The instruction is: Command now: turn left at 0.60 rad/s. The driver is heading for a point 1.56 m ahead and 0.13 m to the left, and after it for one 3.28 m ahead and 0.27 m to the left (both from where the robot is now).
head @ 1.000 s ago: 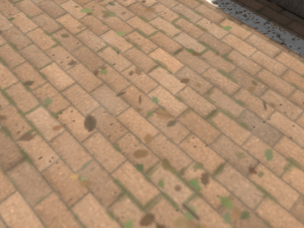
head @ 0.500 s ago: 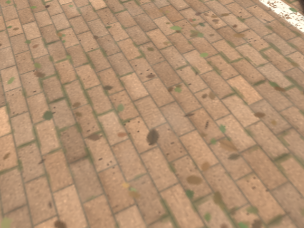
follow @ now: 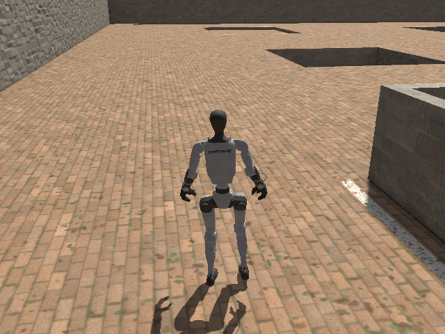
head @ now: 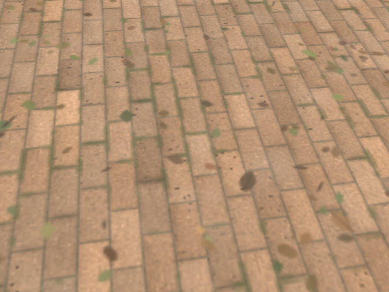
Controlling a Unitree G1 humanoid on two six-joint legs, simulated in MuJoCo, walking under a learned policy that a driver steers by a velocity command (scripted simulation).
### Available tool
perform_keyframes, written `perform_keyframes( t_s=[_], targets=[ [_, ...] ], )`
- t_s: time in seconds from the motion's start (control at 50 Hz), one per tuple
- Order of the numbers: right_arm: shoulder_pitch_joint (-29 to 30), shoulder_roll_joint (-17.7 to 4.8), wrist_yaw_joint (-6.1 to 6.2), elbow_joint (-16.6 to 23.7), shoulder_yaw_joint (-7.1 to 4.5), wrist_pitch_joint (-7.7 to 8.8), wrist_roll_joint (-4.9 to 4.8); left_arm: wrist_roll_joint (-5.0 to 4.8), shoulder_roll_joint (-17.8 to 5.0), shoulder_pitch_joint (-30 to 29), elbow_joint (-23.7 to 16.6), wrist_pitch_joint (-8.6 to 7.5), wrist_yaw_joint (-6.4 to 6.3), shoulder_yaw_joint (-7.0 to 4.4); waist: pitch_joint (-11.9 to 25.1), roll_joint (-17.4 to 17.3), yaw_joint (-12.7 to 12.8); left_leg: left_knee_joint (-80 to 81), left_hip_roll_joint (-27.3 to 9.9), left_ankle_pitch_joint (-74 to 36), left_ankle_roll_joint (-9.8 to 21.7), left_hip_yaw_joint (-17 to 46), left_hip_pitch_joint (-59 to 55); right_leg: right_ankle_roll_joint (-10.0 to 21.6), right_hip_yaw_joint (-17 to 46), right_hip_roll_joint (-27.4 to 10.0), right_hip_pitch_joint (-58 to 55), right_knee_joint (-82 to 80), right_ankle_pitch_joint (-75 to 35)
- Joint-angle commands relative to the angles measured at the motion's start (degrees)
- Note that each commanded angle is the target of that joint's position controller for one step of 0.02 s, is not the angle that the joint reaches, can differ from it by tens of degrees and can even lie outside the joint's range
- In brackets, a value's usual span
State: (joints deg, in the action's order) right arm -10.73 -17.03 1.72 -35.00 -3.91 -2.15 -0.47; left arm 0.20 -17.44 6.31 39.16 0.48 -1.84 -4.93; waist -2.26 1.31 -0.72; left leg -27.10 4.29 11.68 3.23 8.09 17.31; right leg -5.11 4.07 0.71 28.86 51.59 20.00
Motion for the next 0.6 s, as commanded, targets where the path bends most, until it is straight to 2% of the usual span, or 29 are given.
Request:
perform_keyframes(
  t_s=[0.02, 0.08, 0.12, 0.16, 0.18, 0.2, 0.22, 0.24, 0.26, 0.28, 0.3, 0.34, 0.38, 0.4, 0.42, 0.44, 0.46, 0.48, 0.5, 0.52, 0.54, 0.56, 0.6],
  targets=[
    [1.4, -10.6, 0.11, 4.0, -3.12, 0.40, 0.03, -0.31, -4.1, -2.6, -4.6, -1.25, 0.41, -0.85, 6.9, -9.9, -0.6, 5.5, -13.8, -12.0, 10.3, 17.5, -8.1, 0.3, 1.0, 0.8, 0.0, -6.0, 1.3],
    [2.3, -10.7, -0.37, 4.1, -3.20, 0.04, -0.27, -0.69, -4.4, -2.0, -4.7, -1.90, 1.01, -1.01, 7.1, -10.4, -0.7, 4.2, -13.2, -14.6, 10.1, 21.2, -7.9, 1.1, 1.3, 1.8, -3.8, -11.4, 2.4],
    [3.4, -10.0, -0.45, 4.2, -2.87, -0.21, -0.47, -0.81, -4.5, 0.1, -4.1, -2.32, 1.57, -1.02, 8.3, -10.6, 0.1, 2.2, -12.7, -18.2, 9.2, 21.7, -8.9, 1.9, 0.6, 1.5, -7.5, -17.2, 0.3],
    [4.1, -8.4, -0.10, 4.0, -2.21, -0.46, -1.08, -0.24, -4.1, 2.9, -3.2, -2.73, 1.95, -1.05, 8.7, -9.3, 2.1, -0.5, -9.8, -14.7, 5.7, 19.9, -5.7, 3.8, -0.2, 0.2, -16.5, -29.9, -12.0],
    [1.5, -6.0, 0.01, 3.8, -1.46, -0.29, -0.30, 0.81, -6.6, 3.1, -3.8, -2.69, 1.73, -1.39, 9.8, -3.5, 0.8, -5.7, -6.5, -3.8, 2.3, 16.1, -1.1, 6.4, 6.2, -7.5, -22.6, -31.6, -18.8],
    [-1.1, -5.1, 0.03, 3.9, -1.29, 0.23, -0.09, 1.95, -10.7, 0.4, -4.4, -2.21, 1.58, -1.92, 6.8, 10.6, -2.7, -13.7, 2.7, 14.8, -1.5, 5.6, 8.0, 14.2, 17.4, -16.6, -23.4, -32.7, -30.4],
    [0.4, -9.1, 0.22, 3.8, -2.47, 0.74, 0.73, 2.42, -7.7, 1.2, -4.5, -2.44, 1.58, -1.35, 6.5, 12.6, -0.1, -25.4, 2.1, 26.1, -4.8, 3.4, 9.9, 22.1, 24.4, -22.9, -20.0, -34.1, -31.8],
    [0.2, -11.8, 0.22, 3.0, -3.61, 0.81, 0.30, 1.59, -7.0, 0.6, -4.6, -2.58, 1.40, -0.98, 5.5, 8.8, -0.1, -33.9, 1.0, 24.5, -6.2, 3.4, 11.3, 22.7, 22.2, -22.1, -19.5, -33.8, -29.9],
    [-0.3, -11.1, 0.28, 1.7, -3.77, 0.48, -0.01, 0.86, -6.3, -0.6, -4.5, -2.51, 1.14, -0.81, 4.8, 6.1, -0.6, -37.2, 0.6, 21.6, -7.2, 3.4, 12.0, 20.3, 17.9, -18.7, -19.5, -33.0, -27.0],
    [-0.7, -9.5, 0.44, 1.0, -3.51, -0.02, 0.04, 0.07, -5.6, -1.5, -4.5, -2.48, 1.03, -0.51, 4.0, 5.4, -0.7, -38.3, 0.4, 19.1, -8.1, 3.6, 13.0, 18.3, 14.9, -16.4, -20.0, -32.3, -25.7],
    [-0.8, -7.6, 0.42, 0.5, -2.98, -0.38, 0.00, -0.22, -4.7, -1.8, -4.2, -2.44, 0.96, -0.01, 3.9, 5.3, -0.6, -37.9, 0.1, 17.2, -8.7, 3.6, 12.5, 17.6, 12.7, -15.1, -20.2, -31.7, -27.8],
    [-0.1, -4.2, 0.17, 0.5, -1.76, -0.43, -0.19, 0.12, -3.7, -1.4, -3.6, -1.96, 0.99, 0.47, 4.6, 6.7, -0.3, -30.3, -0.9, 15.3, -9.5, 0.1, 9.2, 16.8, 8.0, -11.9, -20.8, -31.3, -29.9],
    [1.9, -1.9, -0.10, 0.9, -0.58, -0.18, 0.06, 0.14, -4.2, -0.7, -3.1, -1.37, 1.02, 0.36, 5.9, 9.1, 1.0, -19.0, -3.2, 15.4, -9.7, -3.9, 4.1, 16.4, 6.1, -10.7, -21.7, -30.4, -30.7],
    [2.8, -1.7, -0.23, 1.0, -0.37, -0.06, -0.06, 0.08, -5.0, 0.7, -2.7, -1.02, 1.05, 0.13, 6.2, 10.0, 2.1, -14.3, -3.4, 15.5, -9.7, -5.0, 2.2, 16.8, 6.6, -11.0, -22.2, -30.0, -30.7],
    [2.5, -2.5, -0.31, 0.7, -0.59, 0.01, -0.37, -0.08, -5.8, 1.9, -2.3, -0.72, 1.08, -0.04, 6.5, 10.3, 2.6, -10.0, -3.2, 13.3, -9.4, -5.7, 0.5, 17.1, 7.5, -11.4, -22.7, -29.5, -30.4],
    [1.1, -3.1, -0.40, -0.2, -0.82, 0.08, -0.50, -0.41, -6.1, 1.9, -2.1, -0.52, 1.12, 0.04, 6.5, 9.9, 1.8, -3.9, -3.0, 8.5, -8.8, -6.5, -2.3, 16.8, 7.7, -11.4, -22.3, -28.7, -29.9],
    [-0.8, -3.0, -0.51, -1.3, -0.83, 0.20, -0.30, -0.86, -5.7, 2.0, -1.8, -0.50, 1.19, 0.34, 6.1, 9.1, 0.6, 4.8, -2.7, 1.2, -7.7, -7.2, -6.4, 15.7, 7.4, -10.9, -20.8, -28.1, -29.0],
    [-1.0, -4.0, -0.54, -1.5, -0.88, 0.31, 0.25, -1.00, -5.0, 4.1, -1.0, -0.94, 1.32, 0.68, 6.0, 7.5, 0.8, 9.1, -3.6, -4.7, -6.2, -5.4, -10.8, 13.4, 7.4, -10.3, -18.6, -28.3, -26.5],
    [-1.5, -6.8, -0.17, -0.9, -1.22, 0.35, 0.79, -0.05, -4.2, 5.5, -0.8, -1.78, 1.68, 1.17, 7.6, 3.1, 1.6, 7.2, -8.2, -13.9, -4.3, -0.5, -16.5, 9.8, 5.9, -9.1, -14.9, -26.9, -21.3],
    [-0.5, -10.2, 0.10, -1.4, -1.93, 0.18, 1.19, 1.13, -2.7, 7.3, -1.0, -2.74, 2.24, 1.63, 7.9, -6.5, 4.7, 2.4, -11.1, -16.9, -1.0, 2.2, -15.6, 6.5, 0.6, -4.2, -13.2, -26.2, -13.2],
    [0.5, -5.8, -0.45, -1.6, -1.08, 0.35, 1.28, 1.59, -2.2, 4.8, -0.8, -2.95, 2.17, 1.99, 8.2, -8.1, 2.9, 3.1, -10.6, -7.4, 0.9, 2.0, -9.9, 3.9, -1.7, -2.9, -17.5, -26.0, -8.6],
    [1.1, -3.6, -0.80, -1.5, -0.39, 0.64, 1.60, 1.40, -3.2, 2.3, -0.7, -2.82, 2.13, 1.79, 5.8, -6.4, 1.9, 4.1, -9.3, -2.4, 0.4, 1.7, -7.6, 2.9, -2.0, -2.6, -17.7, -25.3, -8.8],
    [1.0, -3.7, -0.76, -2.2, -0.21, 1.33, 1.66, 0.92, -2.9, 1.7, -0.4, -2.08, 1.64, 1.77, 2.8, -6.3, 1.5, 4.7, -8.2, -1.0, -0.9, 1.2, -5.0, 3.1, -2.0, -2.6, -17.0, -24.7, -10.4]
  ],
)
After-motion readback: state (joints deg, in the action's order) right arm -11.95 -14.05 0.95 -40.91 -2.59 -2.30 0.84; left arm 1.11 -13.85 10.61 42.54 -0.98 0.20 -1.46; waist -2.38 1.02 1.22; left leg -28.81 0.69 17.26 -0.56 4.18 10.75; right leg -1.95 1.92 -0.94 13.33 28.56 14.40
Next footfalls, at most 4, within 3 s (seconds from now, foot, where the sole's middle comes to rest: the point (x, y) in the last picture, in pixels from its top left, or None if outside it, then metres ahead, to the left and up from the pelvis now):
0.18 right None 0.06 -0.14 -0.78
0.50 left None -0.01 0.12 -0.78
1.84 left None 0.41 0.15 -0.78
2.36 right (199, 211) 0.74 -0.04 -0.78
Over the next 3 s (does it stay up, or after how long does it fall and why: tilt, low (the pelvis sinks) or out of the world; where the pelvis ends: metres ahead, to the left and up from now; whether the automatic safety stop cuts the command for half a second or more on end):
stays up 0.91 0.12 -0.01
